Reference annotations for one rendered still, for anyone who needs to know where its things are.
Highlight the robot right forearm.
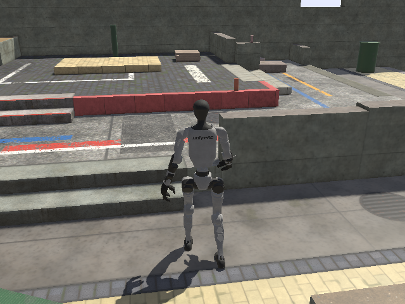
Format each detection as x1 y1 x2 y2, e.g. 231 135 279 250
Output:
225 150 233 165

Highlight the left robot hand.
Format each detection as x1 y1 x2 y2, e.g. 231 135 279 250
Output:
161 183 175 202

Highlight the right robot foot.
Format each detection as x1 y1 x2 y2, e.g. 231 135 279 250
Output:
215 252 225 269

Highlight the robot left forearm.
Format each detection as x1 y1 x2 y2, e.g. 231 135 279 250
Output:
163 154 178 186

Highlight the robot right upper arm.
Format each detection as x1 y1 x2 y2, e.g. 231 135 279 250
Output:
215 127 232 160

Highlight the robot left upper arm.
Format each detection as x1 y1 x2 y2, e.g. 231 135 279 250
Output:
172 127 189 164

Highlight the right robot hand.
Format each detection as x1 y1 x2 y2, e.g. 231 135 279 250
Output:
217 160 232 171

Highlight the left robot shin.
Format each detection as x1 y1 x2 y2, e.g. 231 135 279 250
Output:
184 205 192 243

